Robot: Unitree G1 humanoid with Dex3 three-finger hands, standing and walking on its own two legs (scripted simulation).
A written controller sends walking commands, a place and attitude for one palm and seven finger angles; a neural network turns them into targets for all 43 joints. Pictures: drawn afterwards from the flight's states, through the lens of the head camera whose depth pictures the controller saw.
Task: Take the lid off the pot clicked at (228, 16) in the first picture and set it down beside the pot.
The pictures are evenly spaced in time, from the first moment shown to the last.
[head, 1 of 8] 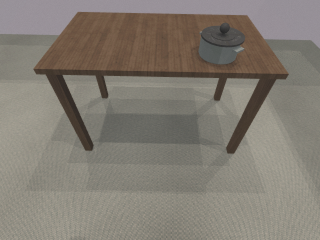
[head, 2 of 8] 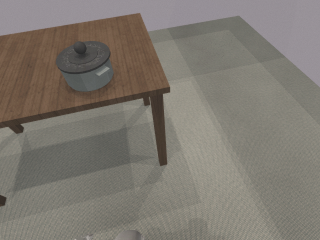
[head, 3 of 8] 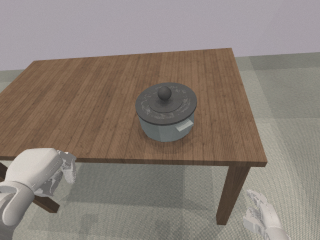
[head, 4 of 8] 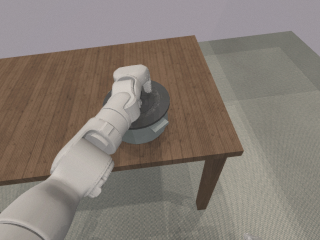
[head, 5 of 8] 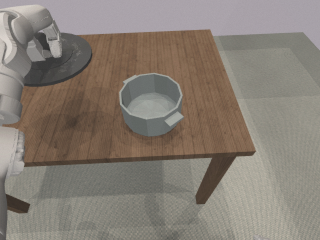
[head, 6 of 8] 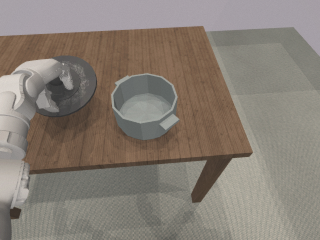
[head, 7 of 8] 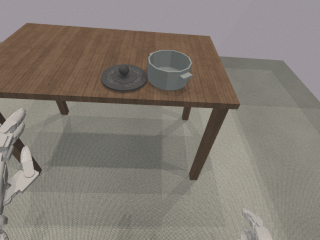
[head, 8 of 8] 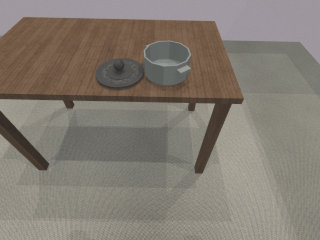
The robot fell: no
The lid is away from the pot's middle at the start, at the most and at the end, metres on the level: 0.00 0.25 0.20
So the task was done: no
